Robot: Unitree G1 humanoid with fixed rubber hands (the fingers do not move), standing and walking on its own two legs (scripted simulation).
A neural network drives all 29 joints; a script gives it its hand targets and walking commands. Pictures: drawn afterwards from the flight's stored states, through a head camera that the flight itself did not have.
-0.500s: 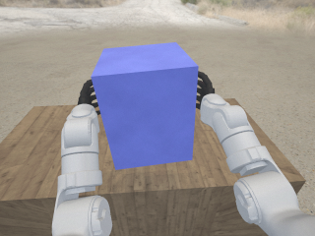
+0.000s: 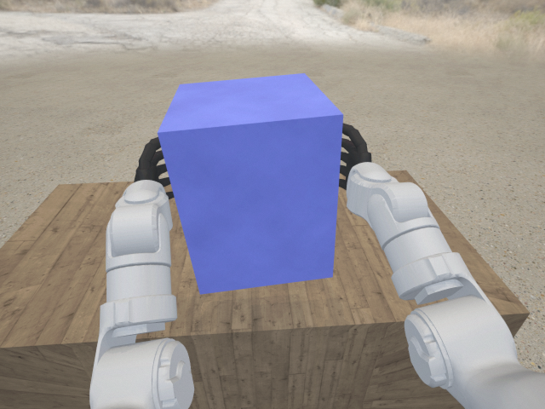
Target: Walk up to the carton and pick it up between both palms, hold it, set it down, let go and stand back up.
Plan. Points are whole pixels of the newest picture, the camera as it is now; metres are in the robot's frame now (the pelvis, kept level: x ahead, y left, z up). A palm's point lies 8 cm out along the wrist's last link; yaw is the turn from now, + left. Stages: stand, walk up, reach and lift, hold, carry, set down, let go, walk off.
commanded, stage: hold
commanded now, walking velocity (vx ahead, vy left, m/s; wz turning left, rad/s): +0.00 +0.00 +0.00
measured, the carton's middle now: (254, 178) +0.40 +0.01 +0.22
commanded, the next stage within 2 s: set down in 0.70 s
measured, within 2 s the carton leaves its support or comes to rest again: neither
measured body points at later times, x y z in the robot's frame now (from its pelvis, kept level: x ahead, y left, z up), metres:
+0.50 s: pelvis +0.00 +0.00 +0.00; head -0.08 +0.02 +0.44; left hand +0.38 +0.16 +0.24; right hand +0.38 -0.14 +0.24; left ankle +0.03 +0.12 -0.75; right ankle +0.00 -0.11 -0.75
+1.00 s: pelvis +0.00 +0.00 +0.00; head -0.08 +0.02 +0.44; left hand +0.39 +0.16 +0.25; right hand +0.39 -0.13 +0.25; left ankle +0.03 +0.12 -0.75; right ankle -0.01 -0.11 -0.75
